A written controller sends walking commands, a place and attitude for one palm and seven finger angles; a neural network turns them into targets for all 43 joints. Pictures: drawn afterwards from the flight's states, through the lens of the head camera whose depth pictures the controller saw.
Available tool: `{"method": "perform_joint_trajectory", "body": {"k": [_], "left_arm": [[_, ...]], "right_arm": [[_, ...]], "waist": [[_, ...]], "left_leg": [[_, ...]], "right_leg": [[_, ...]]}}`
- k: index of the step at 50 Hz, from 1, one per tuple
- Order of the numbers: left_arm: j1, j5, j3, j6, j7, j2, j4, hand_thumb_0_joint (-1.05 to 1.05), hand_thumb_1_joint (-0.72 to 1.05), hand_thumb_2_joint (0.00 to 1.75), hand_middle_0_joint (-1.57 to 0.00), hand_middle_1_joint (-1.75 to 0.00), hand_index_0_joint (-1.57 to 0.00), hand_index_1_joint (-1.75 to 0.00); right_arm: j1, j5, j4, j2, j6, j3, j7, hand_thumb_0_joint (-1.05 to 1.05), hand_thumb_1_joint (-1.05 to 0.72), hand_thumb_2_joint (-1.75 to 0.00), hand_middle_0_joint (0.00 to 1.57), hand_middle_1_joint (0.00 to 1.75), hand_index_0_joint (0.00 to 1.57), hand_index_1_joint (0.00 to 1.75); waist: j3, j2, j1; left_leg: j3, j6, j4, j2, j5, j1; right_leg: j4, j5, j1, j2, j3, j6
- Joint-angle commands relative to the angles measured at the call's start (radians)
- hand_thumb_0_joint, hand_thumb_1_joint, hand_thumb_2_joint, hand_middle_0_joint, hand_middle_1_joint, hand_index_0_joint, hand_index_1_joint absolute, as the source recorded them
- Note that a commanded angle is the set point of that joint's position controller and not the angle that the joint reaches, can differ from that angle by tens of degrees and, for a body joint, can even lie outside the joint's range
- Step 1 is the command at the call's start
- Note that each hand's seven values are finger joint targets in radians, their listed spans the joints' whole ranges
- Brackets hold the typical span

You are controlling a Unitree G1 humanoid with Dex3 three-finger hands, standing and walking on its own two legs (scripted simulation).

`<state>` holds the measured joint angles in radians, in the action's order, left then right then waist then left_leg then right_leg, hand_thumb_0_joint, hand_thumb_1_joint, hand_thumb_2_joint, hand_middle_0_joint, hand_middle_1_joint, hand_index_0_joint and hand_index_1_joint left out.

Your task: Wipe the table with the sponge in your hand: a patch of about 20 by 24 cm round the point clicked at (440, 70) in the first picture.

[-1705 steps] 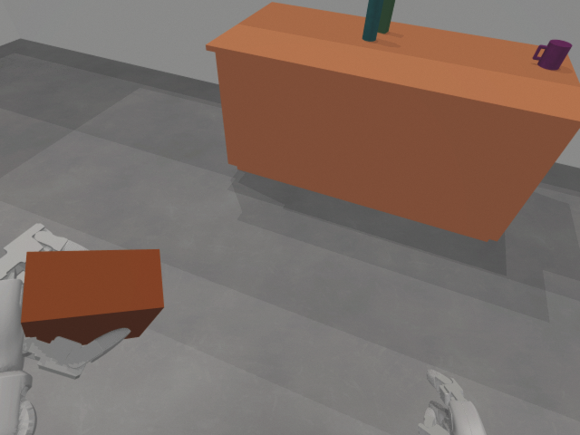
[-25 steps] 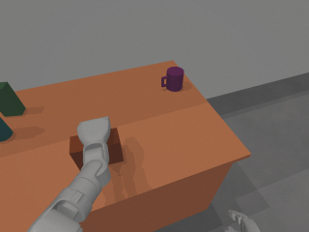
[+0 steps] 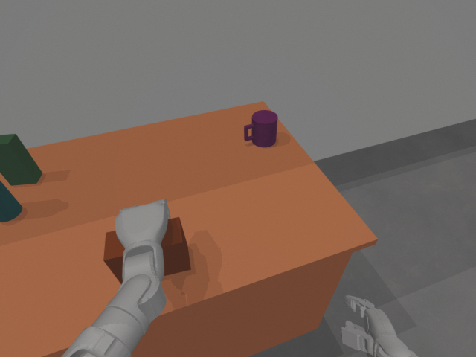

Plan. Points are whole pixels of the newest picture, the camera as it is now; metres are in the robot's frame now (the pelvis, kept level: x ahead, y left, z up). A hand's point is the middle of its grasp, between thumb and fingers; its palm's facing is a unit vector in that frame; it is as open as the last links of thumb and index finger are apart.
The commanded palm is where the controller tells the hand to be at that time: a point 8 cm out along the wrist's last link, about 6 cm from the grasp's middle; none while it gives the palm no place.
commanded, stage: slide across to the third lane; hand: left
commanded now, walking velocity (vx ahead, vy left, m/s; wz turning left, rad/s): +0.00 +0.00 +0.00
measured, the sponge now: (152, 256) +0.31 +0.22 -0.03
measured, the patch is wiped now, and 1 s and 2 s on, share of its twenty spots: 0.85 0.85 0.85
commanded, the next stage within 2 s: wipe forward along the third lane in 0.62 s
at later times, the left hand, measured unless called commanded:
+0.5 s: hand (168, 238) +0.32 +0.17 +0.02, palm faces -0.06 -0.04 -1.00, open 10.1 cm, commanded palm +0.30 +0.13 +0.07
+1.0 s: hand (194, 227) +0.35 +0.13 +0.02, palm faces -0.07 -0.04 -1.00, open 10.1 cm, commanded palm +0.33 +0.13 +0.05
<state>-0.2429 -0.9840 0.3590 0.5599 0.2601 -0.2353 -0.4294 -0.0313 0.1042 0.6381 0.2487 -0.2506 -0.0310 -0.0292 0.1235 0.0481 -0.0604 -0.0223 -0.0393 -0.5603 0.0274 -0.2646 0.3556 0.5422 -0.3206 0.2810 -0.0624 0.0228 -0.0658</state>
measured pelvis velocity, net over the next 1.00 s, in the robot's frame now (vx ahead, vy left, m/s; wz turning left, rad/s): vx -0.04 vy -0.03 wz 0.00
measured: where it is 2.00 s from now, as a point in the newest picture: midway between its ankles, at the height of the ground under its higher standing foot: outside the picture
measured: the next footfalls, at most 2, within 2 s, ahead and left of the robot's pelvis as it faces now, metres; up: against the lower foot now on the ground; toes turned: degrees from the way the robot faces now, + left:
none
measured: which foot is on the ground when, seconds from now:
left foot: down 0.00-1.00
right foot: down 0.00-1.00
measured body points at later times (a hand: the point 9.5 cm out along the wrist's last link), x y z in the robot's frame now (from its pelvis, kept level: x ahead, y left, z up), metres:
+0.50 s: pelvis -0.02 -0.01 +0.00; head -0.03 -0.04 +0.45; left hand +0.32 +0.17 +0.08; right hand +0.19 -0.22 -0.11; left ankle +0.01 +0.09 -0.73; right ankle -0.03 -0.08 -0.73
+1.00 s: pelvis -0.04 -0.03 -0.01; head -0.04 -0.05 +0.44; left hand +0.35 +0.13 +0.08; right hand +0.14 -0.26 -0.12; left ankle +0.01 +0.09 -0.73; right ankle -0.03 -0.08 -0.73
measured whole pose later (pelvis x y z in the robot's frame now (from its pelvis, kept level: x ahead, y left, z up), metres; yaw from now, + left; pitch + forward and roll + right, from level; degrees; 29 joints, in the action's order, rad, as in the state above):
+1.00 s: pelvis -0.04 -0.03 -0.01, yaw +0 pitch +6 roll +0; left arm -0.66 -0.94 0.32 0.53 0.34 -0.08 -0.96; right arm -0.06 0.07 0.75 0.22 -0.22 -0.01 0.01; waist 0.13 0.04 -0.01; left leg 0.00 -0.01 -0.58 0.00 -0.21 0.47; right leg 0.59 -0.28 0.41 -0.09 0.05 -0.10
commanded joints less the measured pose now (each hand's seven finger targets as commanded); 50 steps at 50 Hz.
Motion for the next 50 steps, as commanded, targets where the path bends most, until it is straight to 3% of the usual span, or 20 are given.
{"method": "perform_joint_trajectory", "body": {"k": [1, 7, 11, 13, 15, 20, 23, 31, 34, 35, 38, 40, 41, 43, 45, 47, 50], "left_arm": [[-0.235, 0.028, -0.004, 0.012, -0.034, -0.012, 0.086, 0.00, 0.10, 1.30, -1.20, -1.60, -1.20, -1.60], [-0.282, 0.035, 0.021, -0.033, -0.044, 0.013, 0.122, 0.00, 0.10, 1.30, -1.20, -1.60, -1.20, -1.60], [-0.349, 0.030, 0.052, -0.061, -0.043, 0.040, 0.091, 0.00, 0.10, 1.30, -1.20, -1.60, -1.20, -1.60], [-0.356, 0.031, 0.058, -0.067, -0.033, 0.060, 0.054, 0.00, 0.10, 1.30, -1.20, -1.60, -1.20, -1.60], [-0.386, 0.036, 0.038, -0.077, -0.025, 0.045, 0.052, 0.00, 0.10, 1.30, -1.20, -1.60, -1.20, -1.60], [-0.465, 0.037, 0.107, -0.092, -0.006, 0.135, 0.005, 0.00, 0.10, 1.30, -1.20, -1.60, -1.20, -1.60], [-0.501, 0.040, 0.123, -0.094, 0.010, 0.155, -0.059, 0.00, 0.10, 1.30, -1.20, -1.60, -1.20, -1.60], [-0.600, 0.045, 0.121, -0.079, 0.067, 0.201, -0.162, 0.00, 0.10, 1.30, -1.20, -1.60, -1.20, -1.60], [-0.631, 0.031, 0.099, -0.059, 0.093, 0.189, -0.225, 0.00, 0.10, 1.30, -1.20, -1.60, -1.20, -1.60], [-0.631, 0.041, 0.065, -0.053, 0.098, 0.170, -0.220, 0.00, 0.10, 1.30, -1.20, -1.60, -1.20, -1.60], [-0.640, 0.042, 0.030, -0.024, 0.117, 0.131, -0.298, 0.00, 0.10, 1.30, -1.20, -1.60, -1.20, -1.60], [-0.698, 0.033, -0.049, -0.015, 0.125, 0.043, -0.320, 0.00, 0.10, 1.30, -1.20, -1.60, -1.20, -1.60], [-0.719, 0.031, -0.018, -0.008, 0.127, 0.071, -0.353, 0.00, 0.10, 1.30, -1.20, -1.60, -1.20, -1.60], [-0.777, 0.025, -0.026, -0.006, 0.128, 0.069, -0.405, 0.00, 0.10, 1.30, -1.20, -1.60, -1.20, -1.60], [-0.761, 0.018, -0.073, -0.015, 0.123, 0.019, -0.421, 0.00, 0.10, 1.30, -1.20, -1.60, -1.20, -1.60], [-0.759, 0.003, -0.068, -0.020, 0.120, 0.017, -0.453, 0.00, 0.10, 1.30, -1.20, -1.60, -1.20, -1.60], [-0.729, 0.007, -0.100, -0.032, 0.114, -0.011, -0.468, 0.00, 0.10, 1.30, -1.20, -1.60, -1.20, -1.60]], "right_arm": [[0.190, -0.001, -0.151, 0.107, 0.046, 0.049, 0.012, 0.00, -0.90, -0.90, 0.20, 0.30, 0.20, 0.30], [0.182, -0.005, -0.145, 0.101, 0.062, 0.057, 0.011, 0.00, -0.90, -0.90, 0.20, 0.30, 0.20, 0.30], [0.172, -0.005, -0.132, 0.102, 0.071, 0.059, 0.013, 0.00, -0.90, -0.90, 0.20, 0.30, 0.20, 0.30], [0.170, -0.006, -0.121, 0.101, 0.077, 0.059, 0.012, 0.00, -0.90, -0.90, 0.20, 0.30, 0.20, 0.30], [0.170, -0.004, -0.117, 0.100, 0.081, 0.062, 0.012, 0.00, -0.90, -0.90, 0.20, 0.30, 0.20, 0.30], [0.166, -0.003, -0.101, 0.089, 0.092, 0.068, 0.003, 0.00, -0.90, -0.90, 0.20, 0.30, 0.20, 0.30], [0.157, -0.005, -0.087, 0.090, 0.094, 0.067, -0.002, 0.00, -0.90, -0.90, 0.20, 0.30, 0.20, 0.30], [0.148, -0.011, -0.064, 0.080, 0.092, 0.075, -0.019, 0.00, -0.90, -0.90, 0.20, 0.30, 0.20, 0.30], [0.151, -0.016, -0.049, 0.078, 0.084, 0.074, -0.020, 0.00, -0.90, -0.90, 0.20, 0.30, 0.20, 0.30], [0.159, -0.018, -0.055, 0.074, 0.082, 0.074, -0.018, 0.00, -0.90, -0.90, 0.20, 0.30, 0.20, 0.30], [0.158, -0.021, -0.045, 0.076, 0.071, 0.066, -0.005, 0.00, -0.90, -0.90, 0.20, 0.30, 0.20, 0.30], [0.165, -0.023, -0.034, 0.080, 0.065, 0.061, 0.012, 0.00, -0.90, -0.90, 0.20, 0.30, 0.20, 0.30], [0.157, -0.022, -0.032, 0.076, 0.065, 0.057, 0.019, 0.00, -0.90, -0.90, 0.20, 0.30, 0.20, 0.30], [0.139, -0.022, -0.019, 0.075, 0.067, 0.055, 0.028, 0.00, -0.90, -0.90, 0.20, 0.30, 0.20, 0.30], [0.128, -0.027, -0.021, 0.078, 0.070, 0.058, 0.036, 0.00, -0.90, -0.90, 0.20, 0.30, 0.20, 0.30], [0.107, -0.032, -0.021, 0.080, 0.067, 0.058, 0.045, 0.00, -0.90, -0.90, 0.20, 0.30, 0.20, 0.30], [0.088, -0.033, -0.029, 0.083, 0.067, 0.060, 0.052, 0.00, -0.90, -0.90, 0.20, 0.30, 0.20, 0.30]], "waist": [[0.124, -0.081, 0.021], [0.202, -0.085, 0.024], [0.158, -0.121, 0.044], [0.143, -0.127, 0.042], [0.164, -0.132, 0.038], [0.182, -0.104, 0.047], [0.154, -0.113, 0.059], [0.209, -0.122, 0.052], [0.201, -0.121, 0.051], [0.227, -0.135, 0.033], [0.189, -0.159, 0.046], [0.177, -0.152, 0.040], [0.157, -0.138, 0.060], [0.133, -0.133, 0.074], [0.179, -0.129, 0.058], [0.202, -0.119, 0.070], [0.241, -0.137, 0.063]], "left_leg": [[0.065, -0.007, 0.047, 0.010, 0.192, -0.114], [0.068, -0.015, 0.036, 0.009, 0.221, -0.150], [0.075, -0.016, 0.044, 0.003, 0.180, -0.134], [0.071, -0.015, 0.048, 0.002, 0.166, -0.128], [0.073, -0.014, 0.050, 0.003, 0.165, -0.123], [0.076, -0.013, 0.037, -0.002, 0.167, -0.141], [0.079, -0.013, 0.032, -0.002, 0.129, -0.127], [0.074, -0.009, 0.013, -0.001, 0.132, -0.115], [0.066, -0.005, 0.013, -0.001, 0.111, -0.089], [0.065, -0.005, 0.019, 0.001, 0.122, -0.079], [0.044, -0.003, 0.025, 0.005, 0.082, -0.039], [0.047, 0.002, 0.041, 0.004, 0.052, -0.008], [0.037, 0.000, 0.038, 0.006, 0.038, -0.004], [0.033, 0.002, 0.038, 0.004, 0.006, 0.015], [0.037, -0.001, 0.036, 0.005, 0.025, 0.022], [0.025, -0.001, 0.022, 0.006, 0.031, 0.031], [0.025, -0.002, 0.014, 0.007, 0.043, 0.069]], "right_leg": [[-0.085, 0.328, -0.014, 0.013, -0.093, -0.025], [-0.081, 0.370, -0.043, 0.018, -0.094, -0.023], [-0.088, 0.315, -0.001, 0.014, -0.086, -0.019], [-0.091, 0.300, 0.011, 0.016, -0.081, -0.018], [-0.090, 0.304, -0.001, 0.017, -0.086, -0.018], [-0.076, 0.277, 0.042, 0.014, -0.061, -0.019], [-0.080, 0.225, 0.077, 0.013, -0.054, -0.016], [-0.055, 0.230, 0.081, 0.015, -0.036, -0.014], [-0.059, 0.216, 0.088, 0.017, -0.042, -0.013], [-0.059, 0.234, 0.060, 0.015, -0.045, -0.015], [-0.085, 0.215, 0.048, 0.024, -0.068, -0.001], [-0.099, 0.187, 0.045, 0.025, -0.091, -0.002], [-0.103, 0.162, 0.058, 0.031, -0.089, 0.005], [-0.110, 0.112, 0.089, 0.034, -0.089, 0.009], [-0.108, 0.146, 0.060, 0.034, -0.105, 0.005], [-0.100, 0.175, 0.051, 0.040, -0.115, 0.009], [-0.090, 0.224, 0.011, 0.045, -0.133, 0.012]]}}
